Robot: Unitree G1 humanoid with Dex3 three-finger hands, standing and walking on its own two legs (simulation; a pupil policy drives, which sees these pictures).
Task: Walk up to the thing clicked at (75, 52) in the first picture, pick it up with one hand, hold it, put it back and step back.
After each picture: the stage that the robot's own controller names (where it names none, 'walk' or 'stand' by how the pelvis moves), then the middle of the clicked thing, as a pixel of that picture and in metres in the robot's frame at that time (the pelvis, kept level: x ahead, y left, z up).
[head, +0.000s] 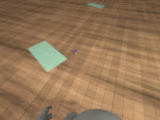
stand; (75, 52) +1.33 +0.35 -0.72
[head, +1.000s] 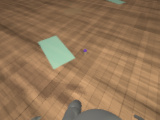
walk; (85, 52) +1.24 +0.20 -0.71
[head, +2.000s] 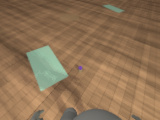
walk; (80, 69) +0.84 +0.13 -0.71
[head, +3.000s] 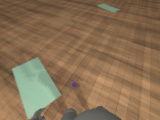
walk; (74, 85) +0.52 +0.19 -0.71
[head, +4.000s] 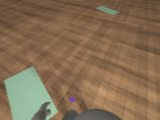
stand; (72, 100) +0.32 +0.18 -0.70
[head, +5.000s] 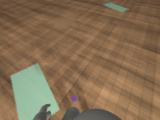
stand; (74, 99) +0.30 +0.17 -0.71
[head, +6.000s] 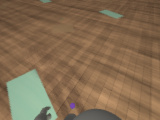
stand; (72, 106) +0.27 +0.17 -0.72
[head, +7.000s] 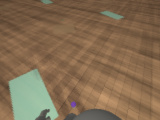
stand; (73, 105) +0.29 +0.17 -0.73
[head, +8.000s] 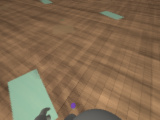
stand; (73, 106) +0.28 +0.17 -0.73
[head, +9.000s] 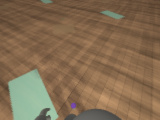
go down; (73, 106) +0.27 +0.17 -0.73
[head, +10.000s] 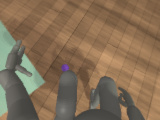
go down; (65, 68) +0.36 +0.21 -0.35
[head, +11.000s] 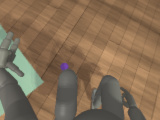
approach; (64, 67) +0.35 +0.22 -0.31
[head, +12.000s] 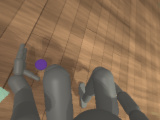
close in; (41, 65) +0.33 +0.26 -0.22
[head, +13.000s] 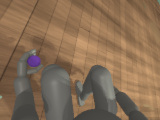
close; (34, 64) +0.35 +0.27 -0.21
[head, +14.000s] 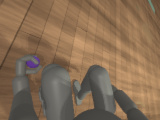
lift; (32, 64) +0.34 +0.27 -0.22
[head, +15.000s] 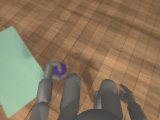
lift; (61, 72) +0.30 +0.22 -0.05
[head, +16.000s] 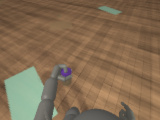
hold; (66, 76) +0.31 +0.17 +0.02
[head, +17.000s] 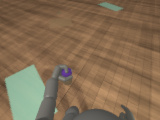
hold; (67, 76) +0.32 +0.17 +0.00
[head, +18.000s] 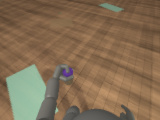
hold; (68, 76) +0.32 +0.17 +0.00
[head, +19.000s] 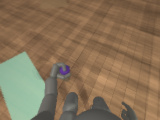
crouch; (65, 73) +0.34 +0.18 -0.05
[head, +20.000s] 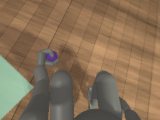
lower; (53, 60) +0.40 +0.24 -0.14
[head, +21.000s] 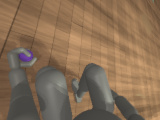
lower; (26, 59) +0.39 +0.27 -0.22
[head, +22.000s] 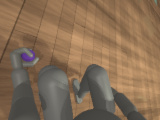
lower; (29, 59) +0.38 +0.28 -0.22
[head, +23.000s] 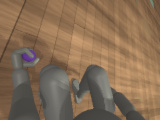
lower; (29, 59) +0.37 +0.28 -0.22
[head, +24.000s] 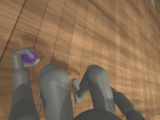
lower; (29, 59) +0.37 +0.28 -0.22
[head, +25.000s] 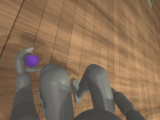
open; (31, 62) +0.35 +0.26 -0.23
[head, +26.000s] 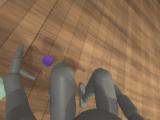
stand; (47, 62) +0.36 +0.25 -0.23
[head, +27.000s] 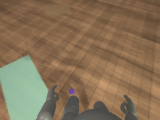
stand; (71, 92) +0.33 +0.17 -0.60
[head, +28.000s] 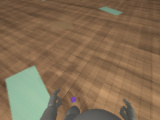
stand; (73, 100) +0.33 +0.17 -0.66
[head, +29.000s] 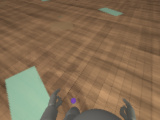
stand; (73, 101) +0.32 +0.17 -0.67
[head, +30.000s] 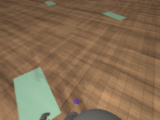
stand; (76, 102) +0.34 +0.15 -0.72
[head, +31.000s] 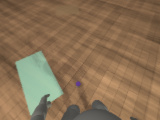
walk; (78, 84) +0.44 +0.12 -0.70
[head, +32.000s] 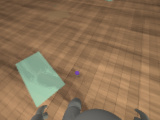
walk; (77, 74) +0.65 +0.21 -0.69
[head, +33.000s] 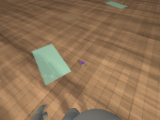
stand; (82, 64) +0.95 +0.17 -0.70
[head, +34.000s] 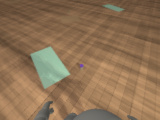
stand; (81, 67) +0.92 +0.16 -0.72
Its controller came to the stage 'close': yes
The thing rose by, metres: 0.71
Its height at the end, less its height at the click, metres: +0.00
